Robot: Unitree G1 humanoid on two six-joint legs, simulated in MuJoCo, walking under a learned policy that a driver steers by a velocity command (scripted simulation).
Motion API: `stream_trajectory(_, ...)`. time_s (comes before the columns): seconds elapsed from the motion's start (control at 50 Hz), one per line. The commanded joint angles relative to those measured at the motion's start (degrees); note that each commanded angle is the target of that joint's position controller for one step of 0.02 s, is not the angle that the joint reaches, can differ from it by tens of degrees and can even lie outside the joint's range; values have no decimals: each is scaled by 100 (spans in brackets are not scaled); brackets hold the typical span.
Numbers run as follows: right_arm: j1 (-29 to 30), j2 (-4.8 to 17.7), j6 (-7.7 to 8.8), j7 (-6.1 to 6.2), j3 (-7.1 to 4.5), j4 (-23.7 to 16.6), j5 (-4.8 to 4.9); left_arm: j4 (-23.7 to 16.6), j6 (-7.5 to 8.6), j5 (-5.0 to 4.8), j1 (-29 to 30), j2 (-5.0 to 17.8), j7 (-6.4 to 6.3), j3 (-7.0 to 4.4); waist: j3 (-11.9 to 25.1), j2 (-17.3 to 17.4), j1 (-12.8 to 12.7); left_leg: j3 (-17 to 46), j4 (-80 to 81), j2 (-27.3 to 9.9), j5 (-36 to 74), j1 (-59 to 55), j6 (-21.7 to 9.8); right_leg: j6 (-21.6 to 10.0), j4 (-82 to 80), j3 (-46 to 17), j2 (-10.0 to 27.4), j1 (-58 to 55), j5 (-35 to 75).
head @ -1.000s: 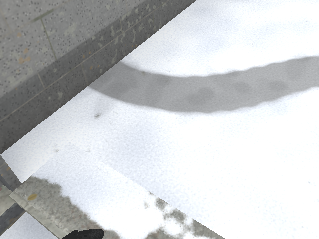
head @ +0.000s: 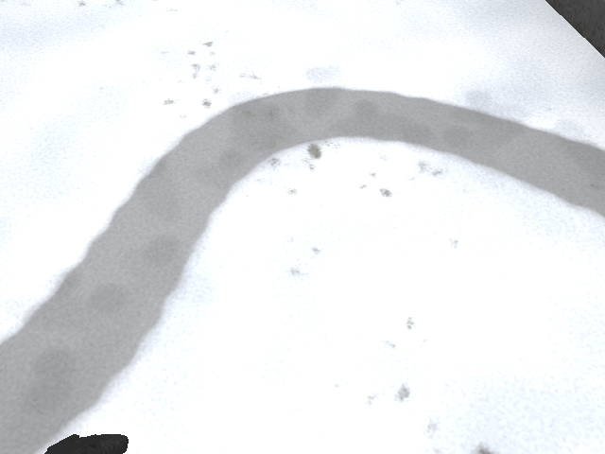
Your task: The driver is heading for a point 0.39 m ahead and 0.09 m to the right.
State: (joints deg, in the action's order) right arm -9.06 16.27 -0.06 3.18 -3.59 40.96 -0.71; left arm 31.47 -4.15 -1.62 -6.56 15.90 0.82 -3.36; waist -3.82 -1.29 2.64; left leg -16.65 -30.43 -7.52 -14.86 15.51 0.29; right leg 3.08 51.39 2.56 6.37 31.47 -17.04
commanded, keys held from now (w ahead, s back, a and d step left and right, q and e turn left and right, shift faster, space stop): e+shift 0.14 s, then shift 0.50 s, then w+shift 0.28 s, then w+q+shift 0.08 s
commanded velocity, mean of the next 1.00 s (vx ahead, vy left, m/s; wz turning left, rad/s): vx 0.18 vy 0.00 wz -0.36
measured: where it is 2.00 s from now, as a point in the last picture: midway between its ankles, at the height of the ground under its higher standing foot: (398, 440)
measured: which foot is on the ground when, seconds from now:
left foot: down 0.00-0.06, up 0.08-0.50, down 0.52-0.94, up 0.96-1.00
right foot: up 0.00-0.04, down 0.06-0.54, up 0.56-0.92, down 0.94-1.00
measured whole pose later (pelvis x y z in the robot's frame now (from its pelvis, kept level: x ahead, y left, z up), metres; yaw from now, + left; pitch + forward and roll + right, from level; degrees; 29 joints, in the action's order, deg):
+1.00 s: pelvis +0.06 -0.06 +0.00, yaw -19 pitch +3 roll +0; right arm -16.3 15.2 1.6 -0.1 -3.9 42.5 -0.5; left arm 38.9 3.2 2.2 -19.6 14.4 1.5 -3.2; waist 4.3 1.5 -2.3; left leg 4.9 -52.2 -0.9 -23.0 23.9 -6.1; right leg -2.7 32.0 3.3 -1.1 13.5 -21.3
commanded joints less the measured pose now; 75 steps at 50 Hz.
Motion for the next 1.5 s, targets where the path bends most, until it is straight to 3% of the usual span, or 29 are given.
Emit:
stream_trajectory(0.02,251,993,75,-125,-303,-281,153,-412,-31,-27,-84,461,77,-210,784,1080,-183,828,724,-1381,1302,-765,-878,-307,-1122,479,-230,-744,-76)
stream_trajectory(0.06,-171,777,80,-183,-296,-18,232,-276,-52,4,-598,718,-9,-380,826,474,-343,418,-268,-1046,822,-409,-375,-700,-2216,268,-477,-1821,683)
stream_trajectory(0.1,477,396,150,-69,-147,-748,-104,-378,150,226,-1025,1909,-156,-655,1145,-2167,-446,785,-3618,545,-2382,2953,530,-2415,-2942,-3711,1487,-3379,2983)
stream_trajectory(0.16,814,443,207,-22,-169,-609,48,-539,417,151,-549,1100,-183,-439,1142,-496,-451,2013,-4333,395,-1211,3141,287,-1833,-2995,-2724,1000,-2849,1659)
stream_trajectory(0.5,-94,-19,34,-222,39,-538,85,-432,312,97,246,290,-151,17,939,-755,-110,1690,281,680,312,-242,44,-1331,-2470,-2341,171,-1178,1241)
stream_trajectory(0.56,401,386,92,-183,-15,-696,-149,-392,451,203,-130,128,-148,35,817,1869,-595,3527,1227,-965,1495,43,-1168,-214,-1264,-781,-857,-663,-1044)
stream_trajectory(0.64,503,172,168,-125,42,-691,26,-216,357,252,172,63,-215,-17,558,1033,-331,2791,1124,-153,-280,205,-667,-43,-1830,-673,-573,-1485,293)
stream_trajectory(0.66,326,112,485,-557,98,-552,305,81,596,361,-413,75,187,34,302,838,-427,3286,1655,-456,-3637,969,-671,61,-1051,-161,-888,-1474,-763)
stream_trajectory(0.68,-445,981,598,-522,-265,-433,115,46,670,444,-453,398,259,-133,-54,1400,-10,3921,2208,-1040,-4388,799,-1292,-84,-73,164,-1159,-651,-1556)
stream_trajectory(0.7,-876,995,732,-360,-304,-398,-135,9,750,541,-189,599,214,-235,-159,1722,308,4800,2459,-1699,-4136,157,-1622,-281,1373,-403,-811,511,-1817)
stream_trajectory(0.74,-630,-93,908,-308,158,-353,-323,9,945,495,178,177,10,-95,319,1055,144,4430,2118,-1345,-2864,-745,-1420,-650,2866,-1356,-889,1660,-529)
stream_trajectory(0.78,-64,-245,852,-240,255,-425,-149,28,942,515,-61,30,-49,-16,686,666,-167,3406,2142,-874,-2043,-842,-1108,-524,2436,-877,-784,1138,-196)
stream_trajectory(0.86,242,593,740,-208,-4,-644,-39,424,926,525,-802,196,172,-114,556,744,-206,2149,1937,-238,-1351,-59,-801,69,-413,150,-685,-1103,-819)
stream_trajectory(0.88,-602,1089,436,-227,-197,-111,5,162,683,65,-546,126,247,-102,749,1367,-211,2305,1792,-238,-1580,-488,-1117,-369,-2317,-101,-665,-1130,-1691)
stream_trajectory(0.92,-674,688,152,-289,-218,-44,45,645,556,243,-1523,129,159,-123,541,524,-586,2099,623,-147,-2049,603,-1113,-684,-3009,687,-1081,-2980,-134)
stream_trajectory(0.96,503,-593,269,-324,158,-758,39,649,740,391,-2866,1155,66,-308,366,-1810,-1469,1808,-2859,1006,-1970,3782,-772,-713,-3929,-2985,1271,-4413,-2605)
stream_trajectory(0.98,1131,-441,379,-376,145,-1195,14,643,797,428,-2868,1317,-26,-402,10,-1379,-1463,2698,-3509,959,-1118,4771,-855,-1115,-4508,-4677,1954,-3905,-2986)
stream_trajectory(1.02,929,81,448,-464,-16,-858,95,584,952,436,-2157,672,-78,-215,-260,-175,-957,2847,-3762,635,238,4819,-650,-879,-4241,-3076,1474,-3785,-2033)
stream_trajectory(1.06,298,345,312,-605,-121,-456,-1,571,1055,356,-1699,437,-133,-107,-39,-343,-603,2455,-3750,517,670,4001,-396,-548,-4455,-1736,911,-3321,-813)
stream_trajectory(1.18,946,233,77,-854,-32,-580,-58,1302,1208,357,-2343,267,-55,-24,-549,-138,-692,1406,-3152,637,1471,3760,-529,-381,-5092,252,400,-3258,1348)
stream_trajectory(1.26,1210,-132,133,-831,182,-793,-113,1660,1176,278,-2410,310,-195,57,-524,-305,-482,479,-1207,1027,1528,1960,-784,-282,-4524,1027,393,-3166,6133)
stream_trajectory(1.28,891,-109,254,-935,185,-905,87,1926,1240,990,-2534,654,261,283,539,-1211,192,1481,-1630,1025,1399,535,-678,-327,-3881,848,724,-2645,7619)
stream_trajectory(1.32,-1223,1086,412,-744,-159,-13,131,1414,1240,868,-1179,1885,323,-196,705,-308,860,1246,-801,1469,1575,-543,-537,202,-2442,1045,404,-2790,8115)
stream_trajectory(1.34,-1546,1103,291,-503,-271,-60,142,1280,1043,-249,-1046,1437,-102,-228,1011,-671,1138,1142,790,1339,2525,-671,-944,-80,-814,881,139,-3689,8094)
stream_trajectory(1.36,-1670,1114,299,-406,-152,125,3,1290,1009,-26,-1637,673,-207,74,1334,555,636,2362,-11,434,4374,-2701,-1191,-153,1529,548,-322,-1608,2129)
stream_trajectory(1.38,-1202,1221,401,-384,-79,-219,-161,1300,1092,143,-2908,-187,-122,347,2598,1595,-255,4916,-828,-1216,7189,-4660,-2497,-30,3805,-521,-1056,435,-2186)
stream_trajectory(1.4,-1344,956,374,-411,-99,-181,-115,1366,1199,81,-2462,447,-90,185,3268,370,232,5092,-7,-1204,6675,-3771,-2669,-165,4210,-1438,-1011,18,-1708)
stream_trajectory(1.44,-435,686,388,-415,-40,-278,126,891,1201,16,-1481,575,-144,141,1418,-327,-218,3952,869,-760,4473,-1747,-2105,-206,3310,-912,-442,424,-808)
stream_trajectory(1.5,-186,445,480,-383,66,-235,92,753,916,92,-1383,577,-229,77,771,-53,-515,3224,1561,-399,4029,-34,-1924,-42,2655,-784,-102,-152,-431)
